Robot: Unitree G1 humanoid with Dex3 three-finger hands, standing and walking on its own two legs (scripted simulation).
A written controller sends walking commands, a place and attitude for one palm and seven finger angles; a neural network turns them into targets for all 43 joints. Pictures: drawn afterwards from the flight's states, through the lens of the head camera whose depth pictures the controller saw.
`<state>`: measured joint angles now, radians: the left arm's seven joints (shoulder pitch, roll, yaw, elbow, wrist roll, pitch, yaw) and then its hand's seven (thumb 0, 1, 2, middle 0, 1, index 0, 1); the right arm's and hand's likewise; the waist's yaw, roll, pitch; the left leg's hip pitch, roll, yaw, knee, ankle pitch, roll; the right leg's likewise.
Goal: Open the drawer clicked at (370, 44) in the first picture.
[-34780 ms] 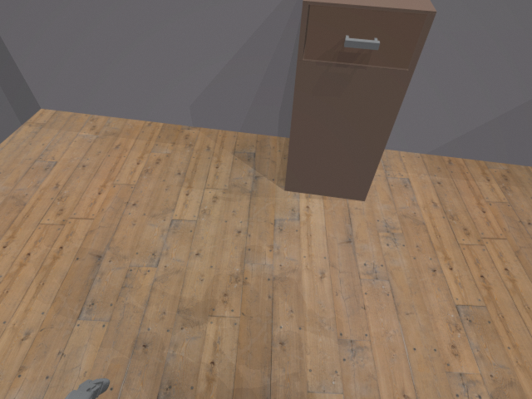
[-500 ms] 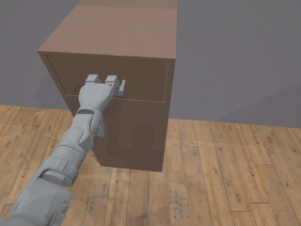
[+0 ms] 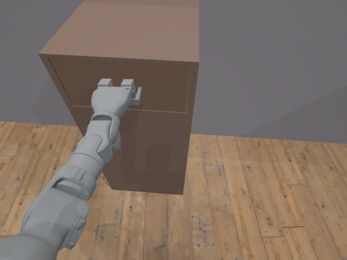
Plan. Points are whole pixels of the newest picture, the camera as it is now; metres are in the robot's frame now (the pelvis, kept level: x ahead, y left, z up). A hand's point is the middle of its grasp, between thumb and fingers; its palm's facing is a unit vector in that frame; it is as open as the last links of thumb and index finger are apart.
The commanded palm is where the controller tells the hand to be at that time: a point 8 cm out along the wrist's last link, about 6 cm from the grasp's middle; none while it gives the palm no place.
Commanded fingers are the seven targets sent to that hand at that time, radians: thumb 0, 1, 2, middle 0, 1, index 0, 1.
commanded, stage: lift the fingers back up to retry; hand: left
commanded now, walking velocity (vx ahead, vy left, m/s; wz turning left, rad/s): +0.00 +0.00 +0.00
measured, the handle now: (121, 94) +0.54 +0.17 +0.06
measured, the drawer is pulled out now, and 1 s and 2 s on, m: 0.00 0.00 0.00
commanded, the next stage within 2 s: re-aim the fingers above the handle in 0.86 s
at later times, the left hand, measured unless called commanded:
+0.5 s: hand (124, 110) +0.45 +0.14 +0.09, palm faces +0.05 -0.09 -1.00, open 13.9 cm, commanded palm +0.42 +0.15 +0.16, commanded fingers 0.00 -0.50 0.30 -0.30 -1.20 -0.30 -1.20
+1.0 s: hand (125, 110) +0.43 +0.13 +0.11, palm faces -0.01 -0.09 -1.00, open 13.8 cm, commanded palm +0.41 +0.15 +0.18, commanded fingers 0.00 -0.50 0.30 -0.30 -1.20 -0.30 -1.20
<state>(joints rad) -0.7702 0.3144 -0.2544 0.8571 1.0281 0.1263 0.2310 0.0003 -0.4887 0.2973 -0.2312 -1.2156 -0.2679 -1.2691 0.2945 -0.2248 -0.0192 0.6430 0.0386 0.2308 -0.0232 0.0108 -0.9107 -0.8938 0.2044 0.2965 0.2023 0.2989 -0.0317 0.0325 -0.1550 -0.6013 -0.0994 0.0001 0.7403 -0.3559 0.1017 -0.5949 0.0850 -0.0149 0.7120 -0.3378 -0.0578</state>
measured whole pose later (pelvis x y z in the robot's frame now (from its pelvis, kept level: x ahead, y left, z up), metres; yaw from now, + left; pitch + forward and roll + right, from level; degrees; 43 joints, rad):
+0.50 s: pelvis +0.01 +0.01 +0.01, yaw -1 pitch +10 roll -1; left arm -0.67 0.31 -0.25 0.71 1.00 0.06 0.21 0.00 -0.49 0.30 -0.29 -1.20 -0.31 -1.20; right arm 0.27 -0.22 -0.03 0.65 0.05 0.19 -0.02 0.01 -0.91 -0.89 0.20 0.30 0.20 0.30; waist -0.02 0.07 -0.14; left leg -0.50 -0.10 0.02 0.66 -0.34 0.11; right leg -0.50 0.08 0.01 0.65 -0.32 -0.04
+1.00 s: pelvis +0.02 -0.01 +0.02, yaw +0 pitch +7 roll +0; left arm -0.58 0.35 -0.28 0.49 0.96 0.06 0.05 0.00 -0.49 0.30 -0.32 -1.20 -0.32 -1.20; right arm 0.16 -0.25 -0.01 0.62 0.05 0.22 -0.04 0.01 -0.91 -0.89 0.20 0.30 0.20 0.30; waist 0.02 0.05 -0.10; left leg -0.38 -0.10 0.00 0.57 -0.32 0.09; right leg -0.39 0.09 0.01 0.57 -0.31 -0.07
